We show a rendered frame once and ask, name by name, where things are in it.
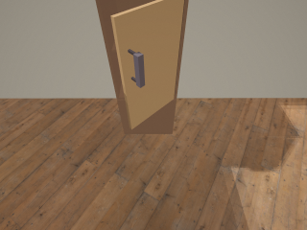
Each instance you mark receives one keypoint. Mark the handle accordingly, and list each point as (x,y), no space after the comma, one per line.
(139,69)

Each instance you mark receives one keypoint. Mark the cupboard door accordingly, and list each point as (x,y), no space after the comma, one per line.
(154,30)

